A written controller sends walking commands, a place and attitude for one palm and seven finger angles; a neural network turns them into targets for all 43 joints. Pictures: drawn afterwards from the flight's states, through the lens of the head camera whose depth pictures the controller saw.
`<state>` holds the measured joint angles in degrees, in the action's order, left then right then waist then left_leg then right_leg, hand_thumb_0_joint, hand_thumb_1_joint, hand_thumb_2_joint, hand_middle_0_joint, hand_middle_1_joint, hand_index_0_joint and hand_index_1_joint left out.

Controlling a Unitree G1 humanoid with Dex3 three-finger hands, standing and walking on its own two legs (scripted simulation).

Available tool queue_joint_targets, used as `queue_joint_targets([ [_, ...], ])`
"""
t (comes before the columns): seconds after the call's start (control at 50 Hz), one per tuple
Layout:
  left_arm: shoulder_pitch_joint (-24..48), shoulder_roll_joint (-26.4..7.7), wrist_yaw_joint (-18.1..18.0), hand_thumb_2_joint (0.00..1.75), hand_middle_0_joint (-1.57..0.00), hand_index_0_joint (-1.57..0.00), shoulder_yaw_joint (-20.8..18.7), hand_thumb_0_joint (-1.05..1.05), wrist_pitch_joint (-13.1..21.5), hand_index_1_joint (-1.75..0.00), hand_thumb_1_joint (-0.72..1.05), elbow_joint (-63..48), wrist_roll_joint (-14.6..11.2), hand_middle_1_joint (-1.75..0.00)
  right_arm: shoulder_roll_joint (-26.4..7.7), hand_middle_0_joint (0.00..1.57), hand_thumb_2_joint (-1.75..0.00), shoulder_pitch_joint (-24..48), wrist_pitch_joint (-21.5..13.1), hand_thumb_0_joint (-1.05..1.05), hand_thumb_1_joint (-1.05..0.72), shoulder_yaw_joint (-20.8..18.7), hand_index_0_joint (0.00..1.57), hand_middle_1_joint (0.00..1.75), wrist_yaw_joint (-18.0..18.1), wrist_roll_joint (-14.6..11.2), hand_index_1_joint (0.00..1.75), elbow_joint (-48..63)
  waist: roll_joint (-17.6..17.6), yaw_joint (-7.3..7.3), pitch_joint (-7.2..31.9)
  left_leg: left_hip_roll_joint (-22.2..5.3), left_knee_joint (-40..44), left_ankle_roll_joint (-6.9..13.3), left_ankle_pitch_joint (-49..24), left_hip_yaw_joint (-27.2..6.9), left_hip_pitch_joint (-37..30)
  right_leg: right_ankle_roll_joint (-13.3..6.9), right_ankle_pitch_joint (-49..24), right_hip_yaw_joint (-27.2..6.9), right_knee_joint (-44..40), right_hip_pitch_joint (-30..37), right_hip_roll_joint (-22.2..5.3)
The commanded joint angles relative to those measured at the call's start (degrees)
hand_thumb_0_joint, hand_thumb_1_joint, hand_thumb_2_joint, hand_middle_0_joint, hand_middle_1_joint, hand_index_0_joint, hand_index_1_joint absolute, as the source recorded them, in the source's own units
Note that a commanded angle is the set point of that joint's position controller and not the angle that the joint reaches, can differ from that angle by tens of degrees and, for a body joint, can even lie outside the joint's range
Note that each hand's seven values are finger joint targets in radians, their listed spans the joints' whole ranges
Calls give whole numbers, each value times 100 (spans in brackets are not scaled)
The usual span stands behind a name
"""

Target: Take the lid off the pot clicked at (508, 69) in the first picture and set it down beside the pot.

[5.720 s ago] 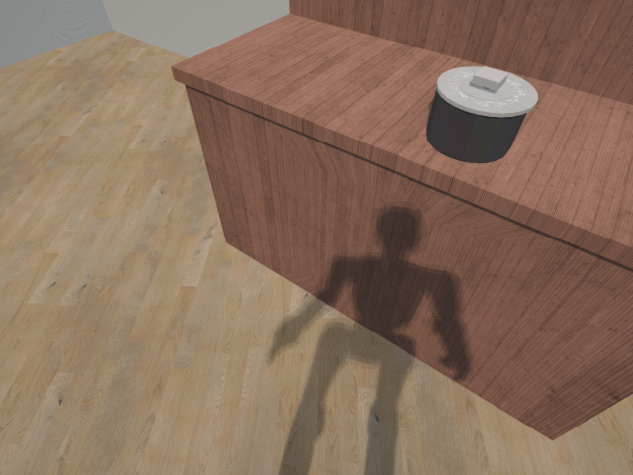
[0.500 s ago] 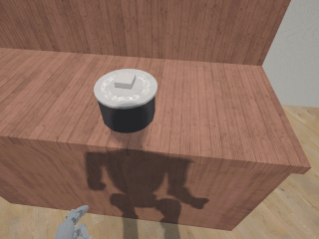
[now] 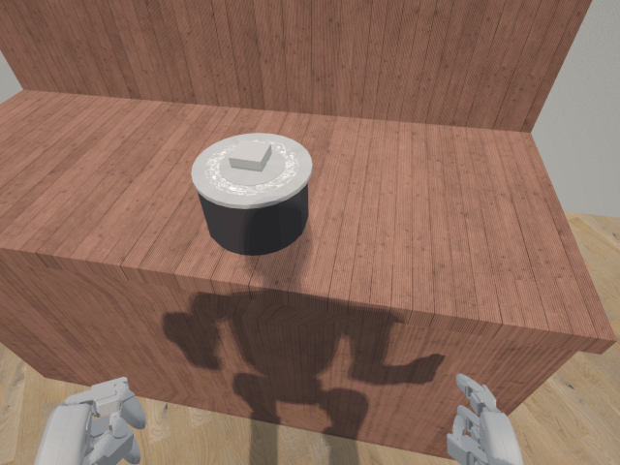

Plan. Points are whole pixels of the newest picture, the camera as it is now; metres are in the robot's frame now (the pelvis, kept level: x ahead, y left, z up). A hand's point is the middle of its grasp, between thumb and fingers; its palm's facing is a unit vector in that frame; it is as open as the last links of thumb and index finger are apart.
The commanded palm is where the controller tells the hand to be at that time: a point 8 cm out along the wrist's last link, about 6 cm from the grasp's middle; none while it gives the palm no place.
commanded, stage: raise the hand higher, near the body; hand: left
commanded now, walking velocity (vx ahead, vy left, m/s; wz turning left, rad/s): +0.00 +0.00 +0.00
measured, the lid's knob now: (250, 154) +0.51 +0.16 +0.14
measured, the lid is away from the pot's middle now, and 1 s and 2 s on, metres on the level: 0.00 0.00 0.00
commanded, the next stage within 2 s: reach forward and open the fingers in 0.84 s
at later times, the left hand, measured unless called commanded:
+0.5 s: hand (115, 378) +0.17 +0.23 +0.09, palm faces +0.28 -0.86 -0.43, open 3.1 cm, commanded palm +0.12 +0.27 +0.12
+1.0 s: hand (104, 324) +0.20 +0.24 +0.15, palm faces +0.31 -0.72 -0.62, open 3.1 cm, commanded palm +0.15 +0.27 +0.18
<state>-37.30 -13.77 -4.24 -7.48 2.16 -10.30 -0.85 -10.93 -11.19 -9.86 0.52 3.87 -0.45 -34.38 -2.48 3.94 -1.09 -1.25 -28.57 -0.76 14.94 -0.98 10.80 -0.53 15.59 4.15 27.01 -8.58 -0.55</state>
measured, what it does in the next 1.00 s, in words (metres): stands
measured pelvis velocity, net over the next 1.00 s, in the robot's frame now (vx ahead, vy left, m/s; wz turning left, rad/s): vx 0.02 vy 0.01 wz -0.02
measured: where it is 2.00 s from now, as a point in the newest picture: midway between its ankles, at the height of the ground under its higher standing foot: outside the picture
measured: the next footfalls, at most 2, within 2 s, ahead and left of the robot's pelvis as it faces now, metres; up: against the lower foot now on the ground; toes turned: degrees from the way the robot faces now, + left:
none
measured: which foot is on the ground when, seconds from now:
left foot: down 0.00-1.00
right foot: down 0.00-1.00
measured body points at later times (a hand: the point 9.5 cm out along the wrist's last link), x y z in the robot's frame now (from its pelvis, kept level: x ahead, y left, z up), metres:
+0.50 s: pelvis +0.02 +0.00 +0.00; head +0.01 -0.02 +0.45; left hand +0.15 +0.28 +0.12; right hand +0.22 -0.22 -0.07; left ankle +0.01 +0.13 -0.74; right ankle -0.01 -0.11 -0.74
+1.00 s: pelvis +0.02 +0.01 +0.00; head +0.01 -0.01 +0.45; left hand +0.18 +0.28 +0.18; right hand +0.21 -0.20 -0.08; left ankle +0.01 +0.13 -0.74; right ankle -0.01 -0.11 -0.74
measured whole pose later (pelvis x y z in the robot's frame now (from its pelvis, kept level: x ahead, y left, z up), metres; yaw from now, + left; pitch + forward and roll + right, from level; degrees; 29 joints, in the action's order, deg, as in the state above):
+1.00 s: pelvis +0.02 +0.01 +0.00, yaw -1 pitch -2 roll +0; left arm -31.7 -21.2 -5.5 -14.3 3.4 -30.3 9.5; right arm -11.8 -11.2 -7.3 1.4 2.5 -0.1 -33.9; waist -3.5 4.7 -0.8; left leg -0.8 -27.1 -0.1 15.9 0.7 9.3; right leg 0.3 16.1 2.6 26.0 -7.8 -1.0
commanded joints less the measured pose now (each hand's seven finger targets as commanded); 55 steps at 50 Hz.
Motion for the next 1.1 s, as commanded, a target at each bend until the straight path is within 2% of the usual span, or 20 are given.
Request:
queue_joint_targets([
  [0.0,-93,-860,-87,90,-130,-130,-649,0,426,-150,90,-1452,-14,-150,-553,20,-90,810,-415,0,-90,-226,20,30,72,7,30,924,218,-33,228,141,419,238,-917,174,-287,25,-738,-28,-616,-200,-61],
  [0.06,-330,-1029,-96,90,-130,-130,-890,0,466,-150,90,-1577,27,-150,-538,20,-90,898,-467,0,-90,-256,20,30,68,6,30,858,86,41,183,130,404,236,-990,200,-353,28,-749,-47,-656,-221,-49],
  [0.08,-405,-837,-69,90,-130,-130,-692,0,491,-150,90,-1597,29,-150,-508,20,-90,869,-490,0,-90,-235,20,30,55,4,30,868,78,10,197,133,424,241,-1019,193,-351,29,-784,-26,-624,-215,-67],
  [0.12,-439,-892,-54,90,-130,-130,-752,0,533,-150,90,-1649,33,-150,-532,20,-90,877,-496,0,-90,-275,20,30,57,-4,30,850,280,17,203,106,428,254,-1115,211,-367,51,-913,-21,-595,-193,-66],
  [0.16,-646,-1150,-82,90,-130,-130,-1111,0,550,-150,90,-1687,40,-150,-510,20,-90,938,-485,0,-90,-317,20,30,64,-11,30,805,269,94,291,107,384,253,-1200,231,-390,53,-1014,-43,-606,-134,-53],
  [0.28,-277,-1048,-71,90,-130,-130,-981,0,673,-150,90,-2104,18,-150,-503,20,-90,888,-505,0,-90,-281,20,30,82,-13,30,826,132,0,279,119,394,264,-1209,233,-511,61,-1019,-53,-652,-191,-87],
  [0.36,-203,-1248,-108,90,-130,-130,-1210,0,693,-150,90,-2307,3,-150,-543,20,-90,866,-492,0,-90,-293,20,30,82,-21,30,823,-68,50,354,105,399,247,-1295,213,-611,42,-1088,-76,-644,-143,-62],
  [0.38,-145,-1069,-86,90,-130,-130,-1015,0,712,-150,90,-2354,3,-150,-504,20,-90,857,-495,0,-90,-252,20,30,74,-12,30,848,-97,7,317,107,424,245,-1312,217,-598,43,-1104,-50,-628,-140,-81],
  [0.44,-107,-1125,-89,90,-130,-130,-1094,0,717,-150,90,-2444,-21,-150,-522,20,-90,849,-468,0,-90,-268,20,30,62,-11,30,871,74,28,347,78,445,237,-1481,190,-615,51,-1290,-14,-575,-63,-75],
  [0.5,-65,-1131,-75,90,-130,-130,-1103,0,729,-150,90,-2638,-28,-150,-515,20,-90,848,-441,0,-90,-231,20,30,26,-11,30,908,-172,34,409,71,443,216,-1625,167,-641,25,-1403,-28,-535,8,-77],
  [0.64,274,-1225,-77,90,-130,-130,-1220,0,712,-150,90,-2762,-64,-150,-525,20,-90,864,-337,0,-90,-196,20,30,15,-1,30,945,8,19,319,43,471,212,-1617,159,-644,42,-1425,-17,-578,-8,-56],
  [0.76,422,-1407,-126,90,-130,-130,-1462,0,719,-150,90,-2911,-101,-150,-561,20,-90,867,-312,0,-90,-172,20,30,-18,-6,30,906,-183,48,402,34,469,190,-1577,110,-709,8,-1350,-64,-591,20,-27],
  [0.8,537,-1232,-98,90,-130,-130,-1298,0,756,-150,90,-2908,-115,-150,-543,20,-90,860,-307,0,-90,-140,20,30,-27,3,30,934,40,18,335,20,516,181,-1557,89,-644,13,-1296,-11,-575,34,-45],
  [0.86,647,-1453,-137,90,-130,-130,-1560,0,773,-150,90,-2936,-132,-150,-583,20,-90,893,-295,0,-90,-152,20,30,-32,-4,30,890,-76,51,339,24,522,179,-1403,89,-663,6,-1171,-57,-616,5,-28],
  [0.92,795,-1333,-125,90,-130,-130,-1434,0,840,-150,90,-3008,-148,-150,-575,20,-90,866,-317,0,-90,-135,20,30,-32,-2,30,901,-53,28,342,14,569,179,-1365,83,-670,7,-1090,-36,-628,10,-49],
  [0.94,1153,-2786,-316,92,-129,-129,-1208,0,347,-146,87,-3512,2360,-146,-1076,20,-90,877,47,0,-90,-85,20,30,-120,166,30,1061,-610,92,413,122,405,173,-1532,208,80,14,-1137,-151,-219,-345,41],
  [0.96,1145,-2317,-463,94,-128,-128,-1229,0,4,-143,83,-3857,2350,-143,-838,20,-90,1104,230,0,-90,-115,20,30,-196,78,30,1345,-918,125,403,84,385,125,-1607,247,192,-67,-1112,-5,-126,-285,11],
  [0.98,921,-2450,-492,96,-127,-127,-1172,0,-221,-139,80,-3678,3009,-139,-817,20,-90,965,383,0,-90,-125,20,30,-254,117,30,1308,-844,225,583,63,392,100,-1639,236,230,-121,-964,-16,-37,-258,43],
  [1.02,318,-2674,-362,100,-125,-125,-1222,0,-651,-132,73,-3306,3734,-132,-932,20,-90,1090,802,0,-90,-162,20,30,-372,93,30,1374,-481,299,734,55,318,110,-1712,263,310,-138,-1083,-76,-15,-193,69],
  [1.08,1042,-3411,67,107,-122,-122,-1344,0,-939,-122,64,-3305,4334,-122,-1040,20,-90,1331,1120,0,-90,-127,20,30,-376,-36,30,1529,-204,187,1031,91,277,185,-1387,199,276,-72,-1020,-218,-115,-135,22],
])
